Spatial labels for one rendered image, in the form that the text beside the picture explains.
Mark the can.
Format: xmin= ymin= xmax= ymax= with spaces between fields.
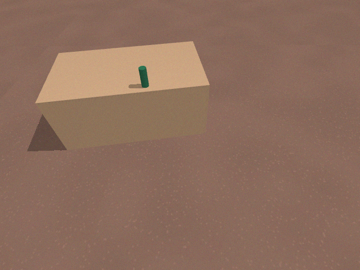
xmin=138 ymin=66 xmax=149 ymax=88

